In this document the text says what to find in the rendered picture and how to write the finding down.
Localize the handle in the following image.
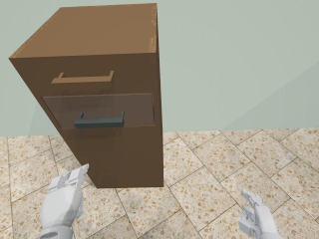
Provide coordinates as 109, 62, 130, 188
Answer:
51, 76, 114, 91
74, 111, 125, 128

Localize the left robot hand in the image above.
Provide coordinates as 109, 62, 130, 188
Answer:
40, 163, 89, 230

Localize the cabinet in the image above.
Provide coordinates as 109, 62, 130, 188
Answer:
8, 3, 164, 189

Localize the drawer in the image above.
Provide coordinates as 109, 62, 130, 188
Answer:
42, 93, 155, 128

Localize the left robot forearm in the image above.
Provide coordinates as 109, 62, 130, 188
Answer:
39, 225, 74, 239

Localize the right robot hand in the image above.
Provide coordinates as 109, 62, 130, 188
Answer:
238, 188, 279, 239

